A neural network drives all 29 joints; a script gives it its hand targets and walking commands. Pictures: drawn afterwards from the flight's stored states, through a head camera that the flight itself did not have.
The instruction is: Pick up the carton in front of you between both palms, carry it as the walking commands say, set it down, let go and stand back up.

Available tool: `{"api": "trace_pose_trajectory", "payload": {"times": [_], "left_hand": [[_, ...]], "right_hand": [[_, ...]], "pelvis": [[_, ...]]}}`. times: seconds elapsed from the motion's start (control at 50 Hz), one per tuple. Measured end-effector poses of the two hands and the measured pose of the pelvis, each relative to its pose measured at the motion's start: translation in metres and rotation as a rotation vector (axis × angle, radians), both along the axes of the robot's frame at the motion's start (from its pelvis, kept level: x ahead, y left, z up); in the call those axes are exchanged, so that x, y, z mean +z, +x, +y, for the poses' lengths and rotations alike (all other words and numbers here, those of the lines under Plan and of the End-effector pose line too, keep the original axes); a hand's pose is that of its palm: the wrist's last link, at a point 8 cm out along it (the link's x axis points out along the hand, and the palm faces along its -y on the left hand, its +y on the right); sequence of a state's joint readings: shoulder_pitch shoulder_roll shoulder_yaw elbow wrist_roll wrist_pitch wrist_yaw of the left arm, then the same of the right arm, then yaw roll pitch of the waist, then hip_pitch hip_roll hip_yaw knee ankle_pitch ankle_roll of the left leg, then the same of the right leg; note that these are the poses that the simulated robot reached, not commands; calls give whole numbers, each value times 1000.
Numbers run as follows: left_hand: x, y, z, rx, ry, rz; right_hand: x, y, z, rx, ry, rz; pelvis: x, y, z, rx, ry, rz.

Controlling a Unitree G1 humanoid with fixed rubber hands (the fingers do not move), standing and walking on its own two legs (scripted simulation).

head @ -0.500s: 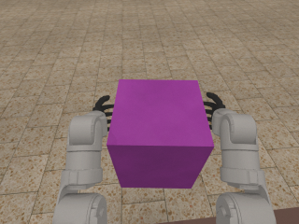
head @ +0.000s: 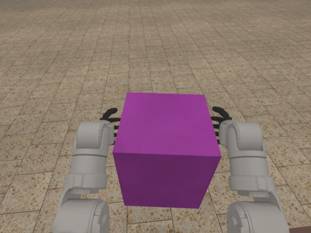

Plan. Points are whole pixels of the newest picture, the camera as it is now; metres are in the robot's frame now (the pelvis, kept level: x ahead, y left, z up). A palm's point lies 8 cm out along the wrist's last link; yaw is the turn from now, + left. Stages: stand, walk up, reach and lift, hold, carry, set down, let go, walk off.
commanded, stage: carry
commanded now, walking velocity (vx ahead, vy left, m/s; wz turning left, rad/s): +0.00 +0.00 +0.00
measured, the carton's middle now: (163, 151) +0.34 +0.00 +0.05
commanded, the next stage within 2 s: none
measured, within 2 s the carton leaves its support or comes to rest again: neither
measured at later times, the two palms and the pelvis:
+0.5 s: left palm (104, 136) +0.33 +0.15 +0.13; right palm (227, 136) +0.33 -0.15 +0.13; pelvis -0.02 +0.00 +0.00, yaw +0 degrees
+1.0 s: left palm (104, 138) +0.32 +0.15 +0.13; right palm (228, 138) +0.32 -0.15 +0.13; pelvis -0.02 +0.00 +0.00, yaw +0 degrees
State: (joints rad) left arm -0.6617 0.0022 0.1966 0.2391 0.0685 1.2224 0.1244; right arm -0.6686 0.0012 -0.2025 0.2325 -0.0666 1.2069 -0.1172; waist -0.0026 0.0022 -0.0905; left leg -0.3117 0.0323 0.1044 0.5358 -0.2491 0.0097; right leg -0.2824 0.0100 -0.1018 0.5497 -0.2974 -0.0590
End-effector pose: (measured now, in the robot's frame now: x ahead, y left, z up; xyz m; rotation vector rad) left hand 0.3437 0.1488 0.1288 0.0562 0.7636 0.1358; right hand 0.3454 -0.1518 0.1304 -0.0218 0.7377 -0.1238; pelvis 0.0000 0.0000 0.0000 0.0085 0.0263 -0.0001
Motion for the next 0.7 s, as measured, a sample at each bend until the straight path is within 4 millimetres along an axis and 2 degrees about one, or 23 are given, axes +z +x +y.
{"api": "trace_pose_trajectory", "payload": {"times": [0.28,0.7], "left_hand": [[-3,-10,1,-1,-1,5],[-2,-18,-1,-5,-1,4]], "right_hand": [[-1,-10,1,0,-2,5],[-1,-19,-1,-4,-2,5]], "pelvis": [[0,-12,-1,-2,-1,-2],[0,-20,-1,-4,-2,-6]]}}
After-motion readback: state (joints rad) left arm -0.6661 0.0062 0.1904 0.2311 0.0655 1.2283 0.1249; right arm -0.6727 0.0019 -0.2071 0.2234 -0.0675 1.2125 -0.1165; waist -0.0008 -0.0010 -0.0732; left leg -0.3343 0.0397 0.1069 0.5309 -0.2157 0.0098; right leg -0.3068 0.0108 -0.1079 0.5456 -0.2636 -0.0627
